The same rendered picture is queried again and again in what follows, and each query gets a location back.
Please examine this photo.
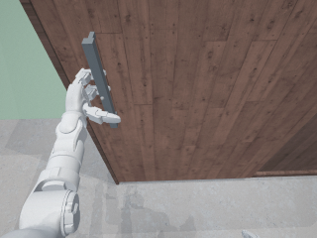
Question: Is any handle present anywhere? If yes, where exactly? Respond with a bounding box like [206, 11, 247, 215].
[81, 32, 118, 128]

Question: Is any robot left forearm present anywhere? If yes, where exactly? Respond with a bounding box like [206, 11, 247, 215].
[19, 111, 88, 229]

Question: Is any wardrobe door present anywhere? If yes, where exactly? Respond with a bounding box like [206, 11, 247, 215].
[258, 113, 317, 172]
[31, 0, 317, 182]

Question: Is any left robot hand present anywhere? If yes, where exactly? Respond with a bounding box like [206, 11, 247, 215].
[65, 68, 121, 125]

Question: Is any left robot upper arm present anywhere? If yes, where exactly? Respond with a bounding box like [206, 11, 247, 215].
[0, 189, 80, 238]

